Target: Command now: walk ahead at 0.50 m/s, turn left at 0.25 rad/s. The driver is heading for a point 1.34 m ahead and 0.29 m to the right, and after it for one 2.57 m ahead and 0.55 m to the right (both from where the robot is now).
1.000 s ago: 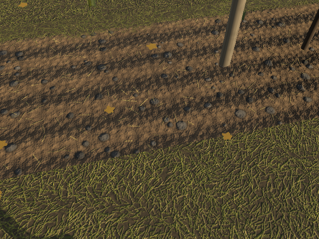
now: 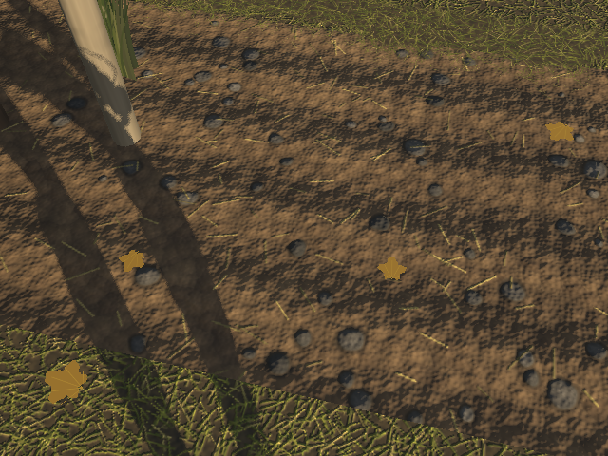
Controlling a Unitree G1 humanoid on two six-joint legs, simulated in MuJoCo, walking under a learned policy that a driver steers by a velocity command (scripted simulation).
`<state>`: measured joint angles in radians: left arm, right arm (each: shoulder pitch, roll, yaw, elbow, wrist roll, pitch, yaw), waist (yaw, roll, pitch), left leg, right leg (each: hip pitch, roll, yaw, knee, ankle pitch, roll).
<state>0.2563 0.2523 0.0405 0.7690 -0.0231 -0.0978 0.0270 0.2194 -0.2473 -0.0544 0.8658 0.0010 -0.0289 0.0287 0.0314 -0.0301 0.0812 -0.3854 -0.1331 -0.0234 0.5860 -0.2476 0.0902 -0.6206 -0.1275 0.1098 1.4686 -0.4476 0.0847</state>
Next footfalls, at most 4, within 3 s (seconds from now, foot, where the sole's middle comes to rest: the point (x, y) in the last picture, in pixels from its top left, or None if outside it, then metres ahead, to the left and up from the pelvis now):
0.28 right None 0.33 -0.17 -0.76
0.80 left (353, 339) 0.66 -0.06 -0.76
1.28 right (483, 284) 0.81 -0.37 -0.76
1.76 left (378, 188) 1.10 -0.13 -0.76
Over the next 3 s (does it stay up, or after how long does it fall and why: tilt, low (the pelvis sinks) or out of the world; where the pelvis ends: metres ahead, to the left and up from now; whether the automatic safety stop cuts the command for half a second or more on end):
stays up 1.05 -0.26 0.01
